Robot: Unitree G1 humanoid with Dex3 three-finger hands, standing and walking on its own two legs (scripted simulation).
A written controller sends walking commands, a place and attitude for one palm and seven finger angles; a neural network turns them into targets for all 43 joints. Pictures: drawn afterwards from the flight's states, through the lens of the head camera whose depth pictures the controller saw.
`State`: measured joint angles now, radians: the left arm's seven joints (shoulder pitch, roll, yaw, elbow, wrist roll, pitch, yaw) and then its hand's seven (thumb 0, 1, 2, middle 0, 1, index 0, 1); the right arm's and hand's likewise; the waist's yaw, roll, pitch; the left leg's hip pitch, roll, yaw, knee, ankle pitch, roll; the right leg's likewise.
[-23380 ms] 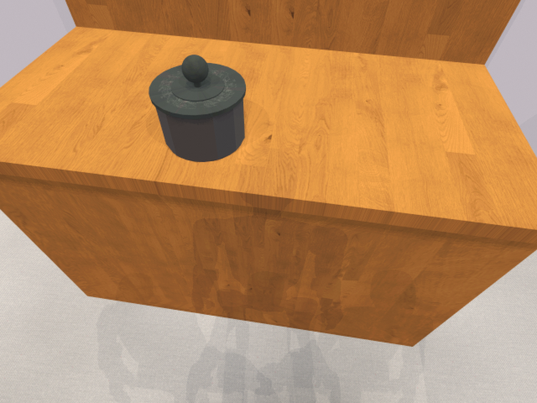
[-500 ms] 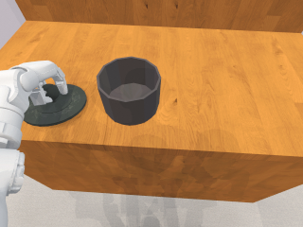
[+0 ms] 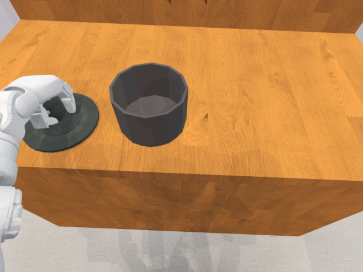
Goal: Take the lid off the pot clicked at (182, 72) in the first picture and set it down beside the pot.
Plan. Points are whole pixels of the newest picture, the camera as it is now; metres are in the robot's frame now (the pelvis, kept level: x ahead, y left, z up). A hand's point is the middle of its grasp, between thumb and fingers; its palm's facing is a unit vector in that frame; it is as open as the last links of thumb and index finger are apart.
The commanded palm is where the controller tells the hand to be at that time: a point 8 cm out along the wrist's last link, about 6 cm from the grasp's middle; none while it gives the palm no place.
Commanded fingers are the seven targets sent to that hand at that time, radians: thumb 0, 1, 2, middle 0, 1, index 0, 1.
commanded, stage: open the fingers wide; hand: left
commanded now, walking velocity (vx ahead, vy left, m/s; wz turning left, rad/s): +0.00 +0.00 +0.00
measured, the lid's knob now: (53, 109) +0.47 +0.29 +0.07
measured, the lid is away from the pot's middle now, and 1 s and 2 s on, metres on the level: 0.23 0.23 0.23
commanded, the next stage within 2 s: raise the empty hand in 0.78 s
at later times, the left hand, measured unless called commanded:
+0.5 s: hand (43, 108) +0.45 +0.30 +0.10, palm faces -0.42 -0.06 -0.91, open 9.9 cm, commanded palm +0.46 +0.30 +0.16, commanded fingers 0.00 -0.06 0.76 -0.39 -0.77 -0.39 -0.77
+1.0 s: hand (45, 104) +0.45 +0.29 +0.10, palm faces -0.37 -0.04 -0.93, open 11.1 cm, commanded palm +0.46 +0.29 +0.18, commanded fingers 0.00 -0.09 0.82 -0.43 -0.71 -0.43 -0.71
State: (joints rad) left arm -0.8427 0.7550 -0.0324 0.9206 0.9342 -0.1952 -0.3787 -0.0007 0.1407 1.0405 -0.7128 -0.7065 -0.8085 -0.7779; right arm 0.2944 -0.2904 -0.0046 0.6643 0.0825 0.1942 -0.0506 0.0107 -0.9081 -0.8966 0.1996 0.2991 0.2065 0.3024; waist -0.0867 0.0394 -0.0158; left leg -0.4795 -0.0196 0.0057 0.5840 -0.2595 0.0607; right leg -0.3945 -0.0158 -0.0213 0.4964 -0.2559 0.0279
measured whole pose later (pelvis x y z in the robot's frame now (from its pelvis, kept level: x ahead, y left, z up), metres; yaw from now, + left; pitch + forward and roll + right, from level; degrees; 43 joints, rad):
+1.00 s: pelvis +0.01 +0.01 +0.00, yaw +0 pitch +10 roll -3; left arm -0.81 0.75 -0.02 0.82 0.92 -0.17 -0.38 0.00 -0.08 0.80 -0.43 -0.72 -0.43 -0.73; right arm 0.27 -0.27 0.00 0.62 0.08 0.24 -0.03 0.01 -0.91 -0.90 0.20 0.30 0.21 0.30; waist -0.08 0.05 -0.03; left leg -0.48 -0.03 0.01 0.59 -0.28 0.08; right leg -0.39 -0.02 -0.01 0.48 -0.26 0.03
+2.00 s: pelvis +0.01 +0.01 +0.01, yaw +1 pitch +8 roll -2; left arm -1.03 0.84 -0.08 0.76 0.91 -0.01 -0.55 0.00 -0.09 0.81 -0.44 -0.71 -0.44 -0.72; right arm 0.24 -0.29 0.01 0.62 0.09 0.22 -0.02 0.01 -0.91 -0.90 0.20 0.30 0.21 0.30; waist -0.08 0.04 -0.01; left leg -0.41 -0.04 -0.01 0.51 -0.23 0.07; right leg -0.31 -0.03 -0.04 0.40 -0.23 0.04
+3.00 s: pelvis +0.01 -0.01 +0.01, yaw -1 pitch -1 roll -1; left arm -0.53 0.50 0.27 0.22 0.00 -0.09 0.00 -0.01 -0.08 0.81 -0.44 -0.70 -0.44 -0.71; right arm 0.18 -0.21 0.08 0.61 0.06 0.01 -0.05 0.01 -0.91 -0.90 0.20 0.30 0.21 0.30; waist 0.00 0.00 0.05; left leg -0.19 -0.01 0.02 0.43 -0.23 0.03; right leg -0.13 -0.01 0.00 0.38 -0.23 0.01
